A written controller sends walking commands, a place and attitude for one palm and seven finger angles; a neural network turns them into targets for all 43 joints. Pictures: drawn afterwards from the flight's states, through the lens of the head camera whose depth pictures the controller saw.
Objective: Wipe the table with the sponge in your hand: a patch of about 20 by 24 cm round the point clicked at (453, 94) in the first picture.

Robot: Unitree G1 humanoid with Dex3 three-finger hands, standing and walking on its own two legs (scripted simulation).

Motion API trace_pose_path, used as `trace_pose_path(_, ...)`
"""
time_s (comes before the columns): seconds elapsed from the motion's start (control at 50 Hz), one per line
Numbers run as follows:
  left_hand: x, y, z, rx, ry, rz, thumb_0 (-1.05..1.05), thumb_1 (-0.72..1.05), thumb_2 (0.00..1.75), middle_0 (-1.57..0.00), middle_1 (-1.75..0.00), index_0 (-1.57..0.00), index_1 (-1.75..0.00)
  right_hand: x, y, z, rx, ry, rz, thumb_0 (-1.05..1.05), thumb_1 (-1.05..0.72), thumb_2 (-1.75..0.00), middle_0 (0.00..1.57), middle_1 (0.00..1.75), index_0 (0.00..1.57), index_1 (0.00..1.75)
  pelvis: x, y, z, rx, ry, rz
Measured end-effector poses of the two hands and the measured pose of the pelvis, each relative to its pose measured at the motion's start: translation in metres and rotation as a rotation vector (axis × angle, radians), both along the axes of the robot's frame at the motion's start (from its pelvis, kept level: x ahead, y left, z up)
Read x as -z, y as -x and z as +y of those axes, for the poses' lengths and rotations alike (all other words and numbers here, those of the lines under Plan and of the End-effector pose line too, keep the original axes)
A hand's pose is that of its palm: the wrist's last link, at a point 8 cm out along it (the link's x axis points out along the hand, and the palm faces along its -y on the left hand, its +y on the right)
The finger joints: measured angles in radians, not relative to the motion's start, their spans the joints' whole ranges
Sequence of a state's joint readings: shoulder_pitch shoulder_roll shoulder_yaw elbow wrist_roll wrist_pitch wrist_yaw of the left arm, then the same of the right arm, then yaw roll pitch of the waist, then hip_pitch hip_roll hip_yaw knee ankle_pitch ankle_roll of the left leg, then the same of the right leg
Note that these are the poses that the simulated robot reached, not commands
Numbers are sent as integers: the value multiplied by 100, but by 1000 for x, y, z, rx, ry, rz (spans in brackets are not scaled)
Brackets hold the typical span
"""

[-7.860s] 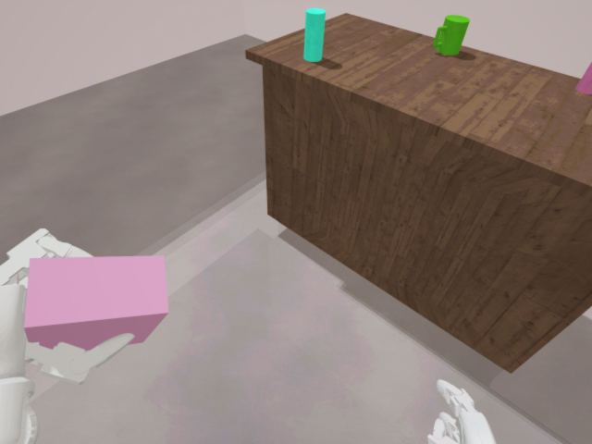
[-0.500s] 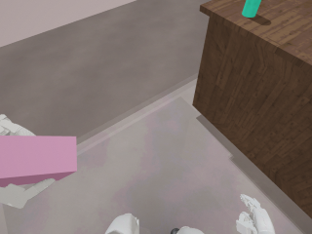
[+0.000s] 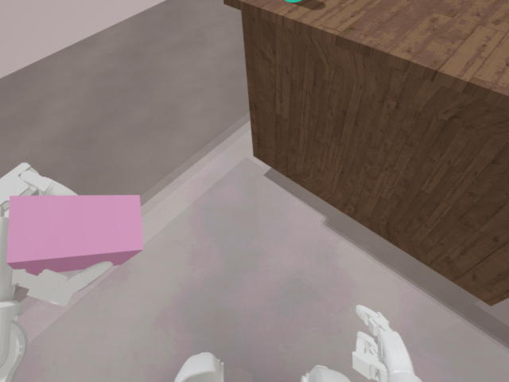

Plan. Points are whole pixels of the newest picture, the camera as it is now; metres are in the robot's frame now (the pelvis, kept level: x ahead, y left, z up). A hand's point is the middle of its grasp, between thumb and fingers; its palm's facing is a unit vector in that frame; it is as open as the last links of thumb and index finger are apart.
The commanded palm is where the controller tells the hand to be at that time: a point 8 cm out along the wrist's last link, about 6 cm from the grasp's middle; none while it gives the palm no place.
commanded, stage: turn to face it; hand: left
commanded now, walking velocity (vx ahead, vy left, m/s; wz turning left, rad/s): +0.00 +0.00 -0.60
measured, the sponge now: (94, 236) +0.24 +0.21 +0.16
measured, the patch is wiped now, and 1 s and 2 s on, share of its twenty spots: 0.00 0.00 0.00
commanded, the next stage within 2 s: take the last steps up to it in 1.70 s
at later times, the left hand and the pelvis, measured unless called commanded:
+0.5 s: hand (131, 270) +0.20 +0.14 +0.19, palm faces +0.15 -0.88 -0.45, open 10.1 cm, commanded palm +0.17 +0.19 +0.20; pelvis -0.07 -0.03 +0.01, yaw -18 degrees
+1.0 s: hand (234, 321) +0.16 +0.03 +0.19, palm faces -0.14 -0.88 -0.46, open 10.1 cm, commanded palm +0.14 +0.10 +0.20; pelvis -0.15 -0.05 +0.01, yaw -34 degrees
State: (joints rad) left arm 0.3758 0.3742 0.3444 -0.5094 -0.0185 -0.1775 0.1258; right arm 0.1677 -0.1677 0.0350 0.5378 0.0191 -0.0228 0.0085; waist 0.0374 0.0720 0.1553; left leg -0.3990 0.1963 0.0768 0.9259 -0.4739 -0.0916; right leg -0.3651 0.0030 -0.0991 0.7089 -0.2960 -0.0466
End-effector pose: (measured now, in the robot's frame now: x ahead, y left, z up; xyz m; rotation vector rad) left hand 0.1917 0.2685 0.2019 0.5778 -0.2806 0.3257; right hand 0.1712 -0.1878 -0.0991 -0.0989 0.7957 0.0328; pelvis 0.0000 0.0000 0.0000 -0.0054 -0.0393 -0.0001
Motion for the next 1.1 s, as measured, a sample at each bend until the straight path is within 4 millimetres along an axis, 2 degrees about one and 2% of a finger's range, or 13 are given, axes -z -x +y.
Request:
trace_pose_path(0.12, -11, 0, -37, 149, -38, 53, -1, -49, 100, -74, -135, -74, -135, -7, 54, -60, 163, 90, 104, 1, -90, -89, 20, 30, 21, 30, -11, 19, -11, 77, -33, 21)
trace_pose_path(0.2, -20, 7, -40, 187, -79, 38, -1, -49, 100, -74, -135, -74, -135, -20, 84, -91, 245, 157, 119, 1, -90, -89, 20, 30, 20, 29, -15, 29, -13, 125, -46, 39)
trace_pose_path(0.26, -17, 12, -36, 185, -58, 20, -1, -49, 100, -74, -135, -74, -135, -29, 102, -104, 280, 198, 109, 1, -90, -89, 19, 30, 20, 29, -14, 38, -12, 155, -47, 46)
trace_pose_path(0.34, -5, 18, -37, 194, 1, -2, -1, -49, 100, -74, -135, -74, -135, -38, 119, -109, 312, 231, 63, 1, -91, -90, 19, 30, 20, 29, -11, 53, -10, 206, -54, 28)
trace_pose_path(0.42, -1, 21, -51, 212, 33, 4, -1, -49, 100, -74, -135, -74, -135, -40, 132, -101, 347, 174, 8, 1, -91, -90, 19, 30, 20, 29, -14, 63, -16, 249, -27, 15)
trace_pose_path(0.48, -1, 22, -73, 244, 48, 15, -1, -49, 100, -74, -135, -74, -135, -35, 142, -94, 352, 108, -21, 1, -90, -90, 19, 30, 20, 29, -15, 71, -25, 301, -6, 20)
trace_pose_path(0.54, -3, 21, -104, 301, 14, 6, -1, -49, 100, -74, -135, -74, -135, -24, 155, -93, 353, 46, -46, 1, -90, -89, 20, 30, 20, 30, -9, 82, -40, 345, -3, 22)
trace_pose_path(0.62, -4, 18, -146, 388, -21, -5, -1, -49, 100, -74, -135, -74, -135, -3, 183, -108, 383, 5, -12, 1, -90, -89, 20, 30, 21, 30, -1, 103, -55, 373, 1, 13)
trace_pose_path(0.72, -14, 26, -177, 492, -63, 50, -1, -49, 100, -74, -135, -74, -135, -5, 232, -136, 504, 33, 82, 1, -90, -89, 20, 30, 21, 30, -12, 120, -60, 441, -41, 20)
trace_pose_path(0.82, -24, 36, -184, 543, -102, 59, -1, -49, 100, -74, -135, -74, -135, -18, 279, -160, 611, 96, 125, 1, -90, -89, 20, 30, 20, 30, -19, 131, -61, 503, -65, 32)
trace_pose_path(0.92, -17, 40, -181, 547, -39, 45, -1, -49, 100, -74, -135, -74, -135, -32, 311, -170, 664, 160, 130, 1, -91, -89, 19, 30, 20, 29, -20, 142, -55, 558, -74, 41)
trace_pose_path(1.0, -5, 44, -183, 591, 29, 20, -1, -49, 100, -74, -135, -74, -135, -41, 327, -166, 688, 208, 98, 1, -91, -90, 19, 30, 20, 29, -14, 152, -45, 593, -64, 41)
trace_pose_path(1.1, -2, 51, -195, 639, 27, 9, -1, -49, 100, -74, -135, -74, -135, -43, 341, -147, 740, 163, 17, 1, -90, -90, 19, 30, 20, 29, -13, 167, -44, 665, -40, 14)
